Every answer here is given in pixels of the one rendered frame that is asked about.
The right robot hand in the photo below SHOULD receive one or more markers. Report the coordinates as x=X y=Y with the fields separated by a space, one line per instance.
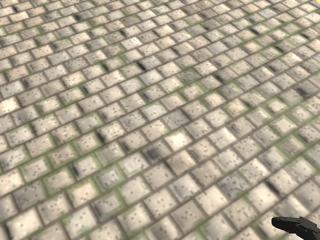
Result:
x=302 y=227

